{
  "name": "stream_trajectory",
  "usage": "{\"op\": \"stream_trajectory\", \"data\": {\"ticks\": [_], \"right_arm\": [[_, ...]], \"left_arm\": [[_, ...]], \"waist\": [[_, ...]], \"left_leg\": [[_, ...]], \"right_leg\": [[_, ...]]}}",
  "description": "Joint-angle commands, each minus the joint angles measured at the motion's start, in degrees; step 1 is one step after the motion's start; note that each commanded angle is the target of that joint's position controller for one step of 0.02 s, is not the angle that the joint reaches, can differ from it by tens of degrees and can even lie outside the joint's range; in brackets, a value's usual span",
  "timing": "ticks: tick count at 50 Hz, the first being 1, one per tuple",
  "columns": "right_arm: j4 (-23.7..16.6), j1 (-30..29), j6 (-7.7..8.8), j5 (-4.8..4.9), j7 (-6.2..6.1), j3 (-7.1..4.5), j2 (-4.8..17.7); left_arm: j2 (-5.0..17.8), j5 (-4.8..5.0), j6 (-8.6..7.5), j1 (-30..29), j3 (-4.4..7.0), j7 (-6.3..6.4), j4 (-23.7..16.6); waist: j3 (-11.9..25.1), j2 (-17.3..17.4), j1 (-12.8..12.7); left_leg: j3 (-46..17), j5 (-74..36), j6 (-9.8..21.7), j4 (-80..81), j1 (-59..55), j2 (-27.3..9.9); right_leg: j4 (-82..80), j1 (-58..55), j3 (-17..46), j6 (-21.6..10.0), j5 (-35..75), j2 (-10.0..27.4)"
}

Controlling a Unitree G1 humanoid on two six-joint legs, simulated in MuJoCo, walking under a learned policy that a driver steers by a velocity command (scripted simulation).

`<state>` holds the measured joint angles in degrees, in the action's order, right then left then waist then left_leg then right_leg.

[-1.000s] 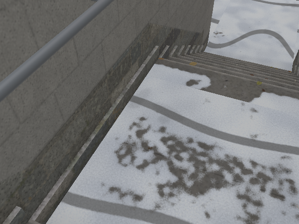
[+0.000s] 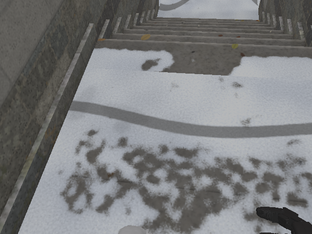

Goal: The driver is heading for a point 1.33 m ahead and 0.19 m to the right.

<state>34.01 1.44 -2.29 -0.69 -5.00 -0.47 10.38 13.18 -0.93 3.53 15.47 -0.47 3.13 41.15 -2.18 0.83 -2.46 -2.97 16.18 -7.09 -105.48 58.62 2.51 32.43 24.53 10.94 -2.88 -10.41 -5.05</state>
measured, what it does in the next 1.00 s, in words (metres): steps on the spot, turning right: left foot, then right foot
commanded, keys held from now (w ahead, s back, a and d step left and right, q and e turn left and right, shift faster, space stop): e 0.50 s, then no key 0.50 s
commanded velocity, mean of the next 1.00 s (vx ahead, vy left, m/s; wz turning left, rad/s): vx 0.00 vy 0.00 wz -0.41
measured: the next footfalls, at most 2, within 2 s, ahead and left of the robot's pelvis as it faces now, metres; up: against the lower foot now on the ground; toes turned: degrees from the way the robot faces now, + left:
left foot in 0.26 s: +0.14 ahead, +0.15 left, +0.00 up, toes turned -17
right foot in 0.76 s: +0.08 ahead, -0.08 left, +0.00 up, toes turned -21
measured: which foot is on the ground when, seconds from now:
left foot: up 0.00-0.24, down 0.26-1.00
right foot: down 0.00-0.26, up 0.28-0.74, down 0.76-1.00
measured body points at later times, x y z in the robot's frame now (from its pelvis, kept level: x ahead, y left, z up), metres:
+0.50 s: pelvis +0.05 +0.07 +0.00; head +0.08 +0.10 +0.45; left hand +0.27 +0.31 -0.11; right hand +0.08 -0.22 -0.09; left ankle +0.10 +0.16 -0.73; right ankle +0.04 -0.09 -0.59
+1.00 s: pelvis +0.09 +0.03 -0.01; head +0.10 +0.02 +0.44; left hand +0.34 +0.14 -0.11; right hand +0.06 -0.23 -0.14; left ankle +0.11 +0.16 -0.73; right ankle +0.05 -0.07 -0.73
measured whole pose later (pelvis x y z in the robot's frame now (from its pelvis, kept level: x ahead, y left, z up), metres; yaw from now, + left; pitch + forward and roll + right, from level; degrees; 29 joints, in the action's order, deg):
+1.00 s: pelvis +0.09 +0.03 -0.01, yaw -23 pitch +1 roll +0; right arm 42.9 18.0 -0.8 -1.0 -1.0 -1.4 12.1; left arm 8.0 -0.8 1.0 7.7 1.3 -1.2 40.0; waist 0.8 1.2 2.6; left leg 4.1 22.2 -1.8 -34.8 13.6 -4.1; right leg 34.6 16.8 0.9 -1.7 -19.0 -2.6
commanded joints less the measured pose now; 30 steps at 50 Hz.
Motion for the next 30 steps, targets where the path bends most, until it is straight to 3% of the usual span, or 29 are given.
{"op": "stream_trajectory", "data": {"ticks": [1,3,4,7,9,10,11,12,13,14,15,16,17,18,19,21,23,26,29,30], "right_arm": [[-8.8,-2.6,0.25,-1.27,0.80,0.38,-1.1],[-10.3,-7.0,0.71,-1.32,1.43,-0.09,0.0],[-10.8,-8.1,0.96,-0.76,1.64,-0.46,0.2],[-9.8,-10.2,1.24,0.55,2.72,-1.46,2.1],[-8.4,-7.8,1.51,1.24,3.53,-2.59,3.8],[-7.3,-5.7,2.04,1.75,3.84,-3.52,5.5],[-6.2,-3.0,2.39,1.72,4.16,-3.90,5.5],[-4.8,-1.1,2.67,1.45,4.14,-4.13,5.0],[-3.1,2.8,2.85,0.66,4.14,-4.51,5.6],[-1.6,10.4,2.72,-0.72,4.34,-4.83,8.2],[-0.3,14.9,2.27,-1.59,4.86,-5.37,11.3],[0.2,13.1,2.86,-1.41,5.22,-6.11,12.2],[-0.5,9.3,2.91,-1.20,5.15,-5.24,9.0],[-1.2,5.1,2.26,-0.81,4.68,-4.45,7.2],[-1.7,2.4,1.84,-0.36,4.25,-3.79,6.3],[-1.1,1.3,1.61,-0.85,3.06,-3.39,7.4],[0.1,4.6,1.63,-1.36,2.56,-3.05,7.4],[2.0,11.5,1.10,-0.76,1.86,-3.69,9.6],[2.8,12.4,1.03,-0.17,1.75,-3.89,11.0],[2.9,12.1,0.55,-0.34,1.82,-3.85,11.6]], "left_arm": [[7.1,0.91,1.10,0.8,1.50,2.66,-4.9],[8.7,1.38,1.59,1.4,2.94,3.23,-5.9],[9.5,1.43,1.55,2.0,3.47,3.41,-5.8],[11.0,1.24,1.79,0.4,4.92,3.24,-8.0],[10.9,1.57,1.79,-0.1,5.16,2.18,-8.7],[10.5,2.71,1.14,-1.5,5.34,1.41,-8.7],[9.9,2.88,0.79,-1.2,5.28,0.80,-8.9],[8.4,2.63,0.39,-0.6,4.98,0.61,-8.9],[6.3,1.83,-0.16,1.5,4.53,0.16,-8.2],[1.9,0.26,-0.64,4.1,3.59,-0.39,-8.2],[3.8,1.32,-1.56,5.3,4.28,-0.43,-10.6],[9.1,1.46,-2.62,1.2,6.13,-0.24,-11.6],[12.4,1.50,-2.13,-1.7,7.36,0.30,-10.4],[12.3,1.13,-1.05,-1.8,7.71,0.74,-9.4],[11.6,0.97,-0.09,-0.8,7.56,0.70,-8.8],[9.1,1.24,0.35,-0.4,6.91,0.11,-8.8],[7.4,1.18,0.39,-1.7,6.13,-0.06,-9.6],[5.9,0.92,-0.01,-6.3,5.18,-0.53,-11.4],[4.3,0.70,-0.71,-7.3,4.37,-1.07,-11.6],[3.2,1.26,-0.73,-8.4,3.93,-1.36,-11.8]], "waist": [[9.0,-7.0,1.9],[9.1,-8.6,0.0],[9.7,-9.7,0.1],[6.6,-11.6,-1.1],[5.1,-12.9,-0.4],[4.1,-14.3,1.3],[3.6,-14.1,2.1],[2.9,-11.8,2.9],[4.2,-8.6,3.5],[11.1,2.2,4.2],[12.8,12.7,2.8],[9.2,14.3,3.1],[4.6,11.5,2.8],[3.2,9.9,1.3],[2.2,9.8,0.4],[2.1,7.7,-0.7],[3.6,7.3,0.5],[4.3,6.6,3.5],[5.2,6.1,3.1],[5.5,6.5,3.0]], "left_leg": [[-0.4,-8.1,-1.6,17.1,-0.1,1.2],[-0.9,-9.8,-1.4,32.8,-6.2,1.8],[-2.0,-9.5,-0.9,36.8,-10.2,1.5],[-4.0,-7.6,1.2,51.2,-18.0,1.5],[-4.3,-6.1,2.8,59.7,-29.7,1.7],[-4.0,-3.4,2.9,63.2,-36.7,1.6],[-2.6,-4.1,3.7,69.6,-41.6,1.7],[-1.7,-7.0,4.7,77.9,-46.2,0.9],[-2.2,-9.1,6.3,81.3,-54.0,-2.6],[-13.5,-18.3,11.4,79.3,-67.2,-14.9],[-26.5,-27.3,20.3,79.3,-70.4,-25.9],[-34.0,-13.7,24.3,85.1,-64.4,-28.4],[-27.7,-4.2,22.1,86.5,-58.3,-23.7],[-21.4,-0.1,18.6,87.0,-52.8,-19.4],[-16.3,-2.0,17.2,87.5,-47.0,-16.5],[-9.5,-7.0,16.3,88.1,-40.6,-13.8],[-6.4,-8.4,17.7,87.5,-42.5,-13.7],[-6.7,-6.5,19.3,87.9,-48.6,-14.9],[-6.6,-3.4,19.2,88.8,-49.0,-15.6],[-5.6,-2.0,19.1,88.9,-47.5,-15.3]], "right_leg": [[-5.2,-12.4,14.6,-10.7,19.0,10.2],[-8.0,-13.8,16.5,-9.6,11.6,10.2],[-9.1,-13.5,18.3,-9.6,8.5,10.9],[-11.6,-13.1,22.0,-9.6,-1.1,11.9],[-13.3,-8.2,23.7,-9.2,-6.7,11.6],[-11.8,-3.2,23.9,-8.6,-6.6,9.5],[-11.7,-2.0,24.6,-7.9,-6.5,8.8],[-9.3,-1.1,24.4,-6.5,-7.8,6.9],[-3.7,2.9,21.8,-4.3,-12.7,3.7],[15.5,11.4,12.8,-0.3,-25.3,-3.6],[26.8,24.0,10.0,2.7,-35.7,-8.6],[37.4,30.7,6.8,5.9,-29.8,-4.4],[42.5,30.6,5.2,6.8,-23.2,-1.6],[44.9,28.5,3.4,6.8,-17.9,-0.8],[48.5,25.1,1.5,7.2,-13.6,-1.2],[54.2,20.4,-2.1,7.5,-5.8,-1.8],[53.0,21.3,-3.9,8.5,-2.4,-0.4],[42.1,24.0,-3.2,9.4,0.2,2.5],[29.8,18.4,-3.9,8.8,-1.2,4.4],[25.8,14.9,-5.9,8.0,-2.6,4.7]]}}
